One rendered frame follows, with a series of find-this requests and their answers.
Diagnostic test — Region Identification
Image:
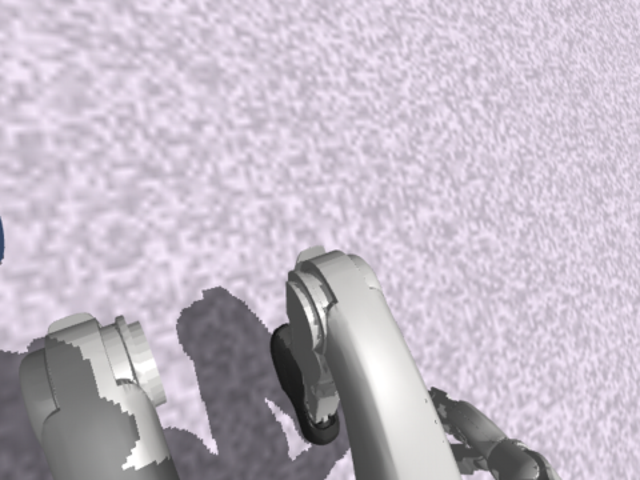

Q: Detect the right robot hand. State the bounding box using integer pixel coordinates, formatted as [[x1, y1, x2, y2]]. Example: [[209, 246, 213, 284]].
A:
[[428, 387, 509, 475]]

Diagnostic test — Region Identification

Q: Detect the right robot foot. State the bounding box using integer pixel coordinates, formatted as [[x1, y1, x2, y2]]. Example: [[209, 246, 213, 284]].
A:
[[270, 323, 340, 445]]

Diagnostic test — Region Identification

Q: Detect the right robot arm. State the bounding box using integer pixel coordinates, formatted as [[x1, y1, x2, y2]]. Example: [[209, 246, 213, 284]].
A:
[[487, 439, 562, 480]]

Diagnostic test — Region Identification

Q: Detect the can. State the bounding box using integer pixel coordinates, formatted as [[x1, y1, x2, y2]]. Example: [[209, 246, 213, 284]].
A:
[[0, 217, 4, 261]]

